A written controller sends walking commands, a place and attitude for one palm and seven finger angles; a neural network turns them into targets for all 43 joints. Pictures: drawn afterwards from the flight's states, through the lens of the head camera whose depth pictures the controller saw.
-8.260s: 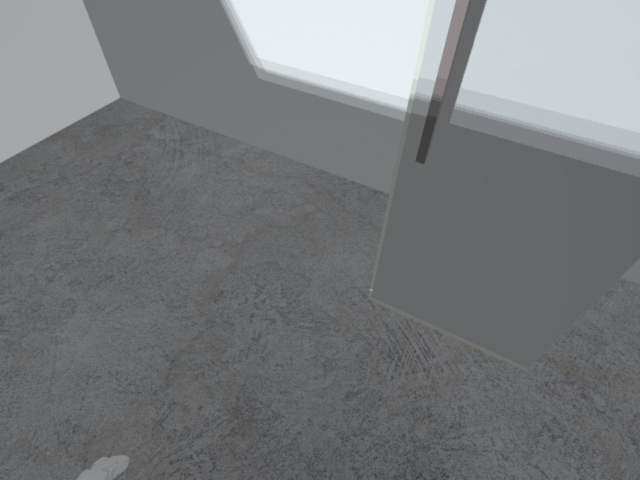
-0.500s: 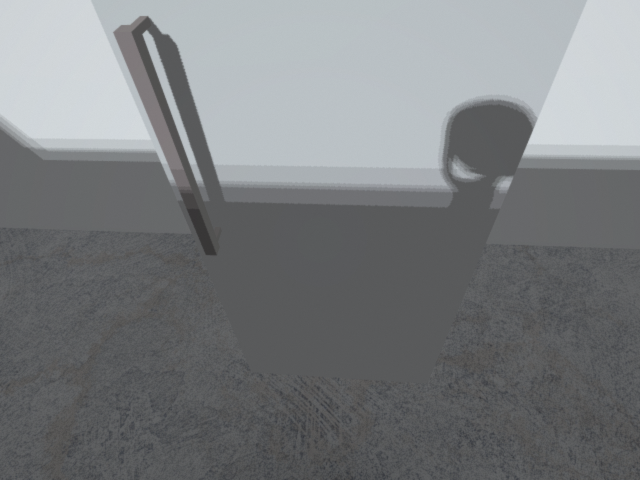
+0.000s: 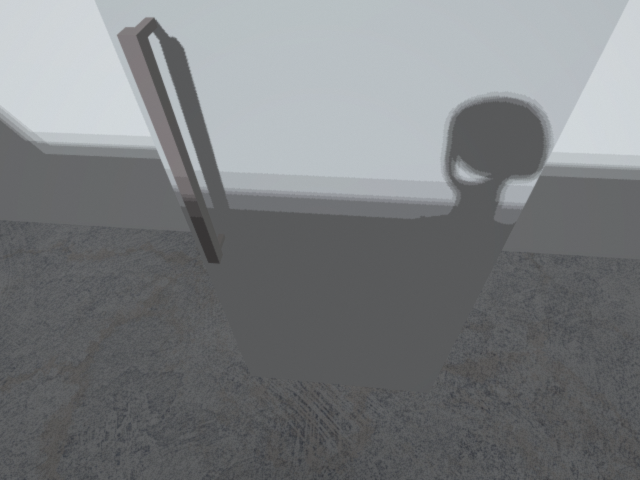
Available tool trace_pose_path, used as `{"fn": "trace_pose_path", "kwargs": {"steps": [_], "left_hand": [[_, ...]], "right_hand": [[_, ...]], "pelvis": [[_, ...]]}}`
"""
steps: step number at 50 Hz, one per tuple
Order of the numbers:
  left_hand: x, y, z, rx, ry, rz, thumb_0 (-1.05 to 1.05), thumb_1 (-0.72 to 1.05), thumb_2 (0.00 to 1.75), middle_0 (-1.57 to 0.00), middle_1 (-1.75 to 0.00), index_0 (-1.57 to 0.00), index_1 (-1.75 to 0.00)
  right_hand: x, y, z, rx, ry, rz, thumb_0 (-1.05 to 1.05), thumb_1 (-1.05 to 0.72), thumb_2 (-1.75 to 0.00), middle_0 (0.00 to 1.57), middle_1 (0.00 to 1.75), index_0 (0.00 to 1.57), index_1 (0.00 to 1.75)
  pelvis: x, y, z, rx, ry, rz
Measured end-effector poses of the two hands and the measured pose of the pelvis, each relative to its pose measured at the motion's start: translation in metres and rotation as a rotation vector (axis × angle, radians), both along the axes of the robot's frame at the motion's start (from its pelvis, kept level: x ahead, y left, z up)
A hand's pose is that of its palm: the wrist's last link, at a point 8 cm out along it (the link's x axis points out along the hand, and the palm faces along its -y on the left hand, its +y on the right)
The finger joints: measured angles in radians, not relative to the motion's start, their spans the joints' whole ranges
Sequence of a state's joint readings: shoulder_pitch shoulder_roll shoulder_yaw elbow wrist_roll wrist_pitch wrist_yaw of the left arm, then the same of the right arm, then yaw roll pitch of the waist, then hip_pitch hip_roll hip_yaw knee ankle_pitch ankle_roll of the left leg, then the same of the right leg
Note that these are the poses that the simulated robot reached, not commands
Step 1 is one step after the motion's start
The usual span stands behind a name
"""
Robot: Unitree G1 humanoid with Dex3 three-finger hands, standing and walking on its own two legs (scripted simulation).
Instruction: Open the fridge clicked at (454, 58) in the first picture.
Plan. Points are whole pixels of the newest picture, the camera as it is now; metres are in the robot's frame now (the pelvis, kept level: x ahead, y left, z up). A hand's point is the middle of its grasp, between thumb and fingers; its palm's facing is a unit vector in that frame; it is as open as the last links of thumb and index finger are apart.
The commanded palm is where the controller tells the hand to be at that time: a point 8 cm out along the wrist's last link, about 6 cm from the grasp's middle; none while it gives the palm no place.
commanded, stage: come to a stop and stand still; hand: left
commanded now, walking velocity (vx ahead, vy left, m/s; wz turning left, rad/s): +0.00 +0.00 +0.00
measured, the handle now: (188, 166) +0.48 +0.21 +0.14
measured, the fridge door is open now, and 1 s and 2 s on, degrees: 0 0 0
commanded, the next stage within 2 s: look again from close up in 0.16 s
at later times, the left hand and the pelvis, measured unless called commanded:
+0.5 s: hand out of the picture +0.03 +0.18 -0.17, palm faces +0.02 -0.97 -0.23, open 7.4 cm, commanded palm none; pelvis +0.00 +0.00 +0.00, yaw +0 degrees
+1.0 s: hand out of the picture +0.02 +0.18 -0.17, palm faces +0.02 -0.97 -0.22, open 7.4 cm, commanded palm none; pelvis +0.00 +0.00 +0.00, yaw +0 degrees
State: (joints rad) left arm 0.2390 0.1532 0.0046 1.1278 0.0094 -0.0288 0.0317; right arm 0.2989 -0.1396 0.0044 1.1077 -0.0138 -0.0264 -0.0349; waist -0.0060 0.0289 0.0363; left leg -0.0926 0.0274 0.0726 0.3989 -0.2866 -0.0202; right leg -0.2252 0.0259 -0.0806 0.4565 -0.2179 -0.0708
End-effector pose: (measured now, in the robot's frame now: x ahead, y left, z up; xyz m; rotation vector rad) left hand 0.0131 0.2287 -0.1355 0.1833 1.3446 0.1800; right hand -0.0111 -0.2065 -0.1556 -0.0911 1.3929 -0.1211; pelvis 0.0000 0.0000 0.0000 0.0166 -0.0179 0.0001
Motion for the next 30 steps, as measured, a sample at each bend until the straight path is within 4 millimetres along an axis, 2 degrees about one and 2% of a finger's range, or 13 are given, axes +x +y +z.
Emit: {"fn": "trace_pose_path", "kwargs": {"steps": [5, 10, 30], "left_hand": [[0.003, 0.001, 0.0, 0.0, -0.006, 0.003, 0.01, 0.92, 0.9, -0.2, -0.3, -0.2, -0.3], [0.005, 0.002, 0.0, -0.003, -0.008, 0.001, 0.01, 0.92, 0.9, -0.2, -0.3, -0.2, -0.3], [0.01, 0.003, -0.001, -0.007, -0.017, -0.01, 0.01, 0.91, 0.9, -0.2, -0.3, -0.2, -0.3]], "right_hand": [[0.012, -0.005, 0.001, -0.017, -0.022, 0.011, 0.01, -0.91, -0.9, 0.2, 0.3, 0.19, 0.3], [0.015, -0.011, 0.002, -0.031, -0.021, 0.017, 0.01, -0.91, -0.9, 0.2, 0.3, 0.19, 0.3], [-0.007, -0.014, 0.005, -0.039, 0.042, 0.008, 0.01, -0.91, -0.9, 0.2, 0.3, 0.19, 0.3]], "pelvis": [[0.002, 0.001, 0.0, 0.001, -0.004, 0.001], [0.002, 0.001, 0.0, 0.001, -0.006, 0.002], [0.0, -0.001, 0.001, -0.002, -0.007, 0.004]]}}
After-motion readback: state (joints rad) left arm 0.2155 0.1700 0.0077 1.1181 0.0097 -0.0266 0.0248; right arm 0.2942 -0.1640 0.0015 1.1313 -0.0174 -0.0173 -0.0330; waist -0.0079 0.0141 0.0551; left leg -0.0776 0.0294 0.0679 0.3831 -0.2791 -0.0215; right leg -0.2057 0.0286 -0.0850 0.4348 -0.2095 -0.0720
